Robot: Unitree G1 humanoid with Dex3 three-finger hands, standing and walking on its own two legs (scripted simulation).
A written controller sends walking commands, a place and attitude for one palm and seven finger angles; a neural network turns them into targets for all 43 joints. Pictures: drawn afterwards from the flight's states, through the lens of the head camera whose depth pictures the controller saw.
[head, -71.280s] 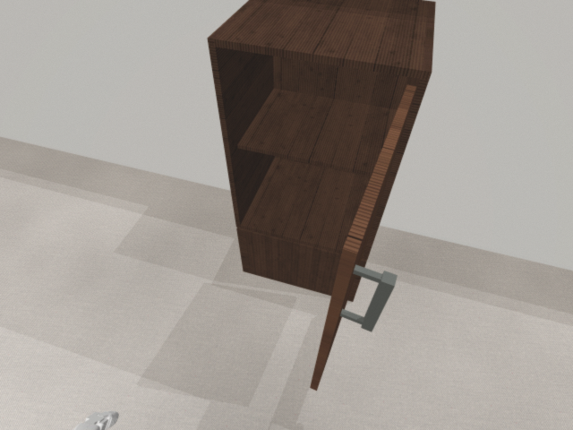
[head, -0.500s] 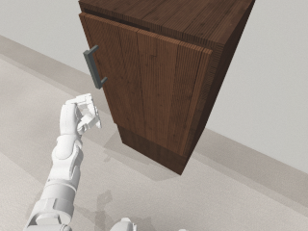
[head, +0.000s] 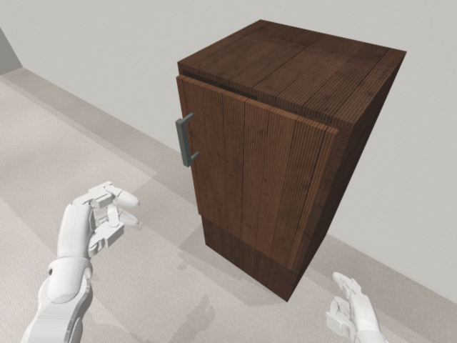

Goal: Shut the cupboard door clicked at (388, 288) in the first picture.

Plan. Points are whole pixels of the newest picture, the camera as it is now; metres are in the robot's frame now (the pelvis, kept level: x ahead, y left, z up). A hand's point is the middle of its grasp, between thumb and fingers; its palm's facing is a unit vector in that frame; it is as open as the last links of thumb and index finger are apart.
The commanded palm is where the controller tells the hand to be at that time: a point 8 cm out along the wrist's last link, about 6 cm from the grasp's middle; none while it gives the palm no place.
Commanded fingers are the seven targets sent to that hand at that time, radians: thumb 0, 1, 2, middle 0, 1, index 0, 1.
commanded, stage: draw the hand back to the body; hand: left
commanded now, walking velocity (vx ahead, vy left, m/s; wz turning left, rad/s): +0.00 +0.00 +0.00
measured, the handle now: (189, 140) +0.63 +0.18 -0.02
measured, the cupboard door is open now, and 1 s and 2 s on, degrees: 2 2 2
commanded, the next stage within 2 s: step back with the hand held close in 0.74 s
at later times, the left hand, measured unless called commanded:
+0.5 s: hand (37, 242) +0.19 +0.26 +0.17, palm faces +0.47 -0.77 -0.43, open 7.0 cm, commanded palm +0.15 +0.30 +0.18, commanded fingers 0.00 0.90 0.90 -0.20 -0.30 -0.20 -0.30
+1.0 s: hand (47, 235) +0.21 +0.26 +0.17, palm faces +0.43 -0.78 -0.45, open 7.4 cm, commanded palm +0.15 +0.29 +0.18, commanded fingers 0.00 0.90 0.90 -0.20 -0.30 -0.20 -0.30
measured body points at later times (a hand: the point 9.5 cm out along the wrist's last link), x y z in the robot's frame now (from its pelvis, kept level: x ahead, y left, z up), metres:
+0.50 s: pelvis +0.01 +0.00 +0.01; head -0.01 -0.04 +0.45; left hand +0.16 +0.30 +0.19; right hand +0.20 -0.23 -0.09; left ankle +0.03 +0.10 -0.73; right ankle -0.05 -0.12 -0.73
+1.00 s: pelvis +0.01 -0.01 +0.01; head +0.00 -0.03 +0.45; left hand +0.18 +0.30 +0.19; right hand +0.20 -0.24 -0.08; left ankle +0.03 +0.10 -0.73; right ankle -0.05 -0.12 -0.73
